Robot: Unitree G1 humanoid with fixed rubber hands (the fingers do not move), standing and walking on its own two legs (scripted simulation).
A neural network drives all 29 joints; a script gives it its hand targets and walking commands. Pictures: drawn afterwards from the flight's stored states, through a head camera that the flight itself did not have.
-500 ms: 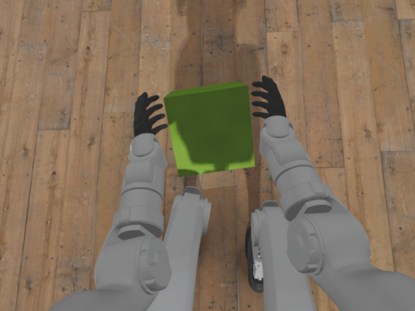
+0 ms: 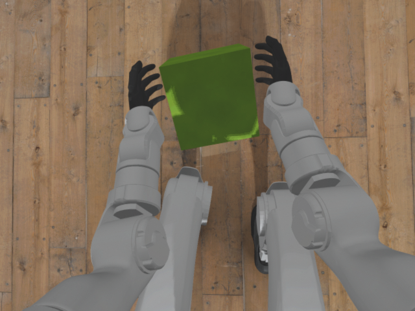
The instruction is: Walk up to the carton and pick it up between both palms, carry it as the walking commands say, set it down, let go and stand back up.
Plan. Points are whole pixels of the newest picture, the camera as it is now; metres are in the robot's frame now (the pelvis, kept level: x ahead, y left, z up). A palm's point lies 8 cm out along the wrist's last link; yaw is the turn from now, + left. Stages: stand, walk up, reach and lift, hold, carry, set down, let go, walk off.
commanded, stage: set down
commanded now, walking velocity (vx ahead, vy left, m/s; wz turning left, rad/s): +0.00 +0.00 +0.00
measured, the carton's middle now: (211, 94) +0.49 +0.09 -0.23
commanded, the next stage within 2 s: none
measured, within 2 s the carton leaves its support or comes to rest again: neither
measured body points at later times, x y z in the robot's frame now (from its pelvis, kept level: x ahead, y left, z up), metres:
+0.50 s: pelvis -0.01 +0.00 -0.06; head +0.32 +0.02 +0.25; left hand +0.46 +0.22 -0.20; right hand +0.53 -0.03 -0.21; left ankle +0.13 +0.14 -0.41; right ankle +0.09 -0.11 -0.41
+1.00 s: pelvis +0.00 +0.00 -0.07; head +0.34 +0.01 +0.22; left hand +0.47 +0.24 -0.22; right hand +0.54 -0.02 -0.23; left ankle +0.13 +0.14 -0.41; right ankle +0.09 -0.11 -0.41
